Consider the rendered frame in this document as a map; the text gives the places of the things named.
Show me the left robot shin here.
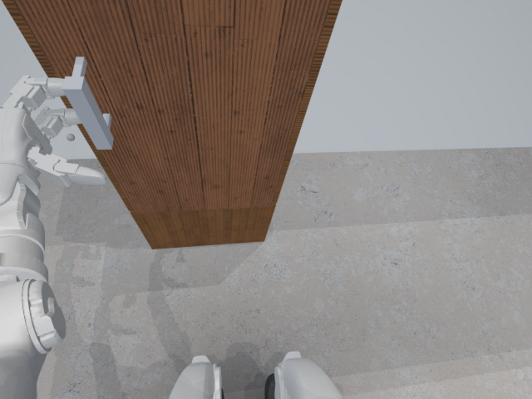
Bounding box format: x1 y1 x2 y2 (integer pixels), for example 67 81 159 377
191 356 210 364

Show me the handle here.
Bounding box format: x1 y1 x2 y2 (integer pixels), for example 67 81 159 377
62 57 114 150

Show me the left robot forearm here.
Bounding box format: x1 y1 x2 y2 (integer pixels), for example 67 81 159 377
0 163 48 287

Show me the left robot upper arm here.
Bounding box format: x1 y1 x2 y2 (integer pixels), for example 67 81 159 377
0 279 66 399

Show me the right robot shin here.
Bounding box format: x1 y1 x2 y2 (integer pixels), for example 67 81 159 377
274 352 301 399

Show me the robot shin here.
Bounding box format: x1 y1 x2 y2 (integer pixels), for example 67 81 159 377
274 352 301 399
191 356 210 364

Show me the left robot hand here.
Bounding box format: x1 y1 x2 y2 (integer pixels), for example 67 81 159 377
0 75 106 187

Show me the cupboard door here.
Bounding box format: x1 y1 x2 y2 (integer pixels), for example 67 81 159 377
13 0 332 214

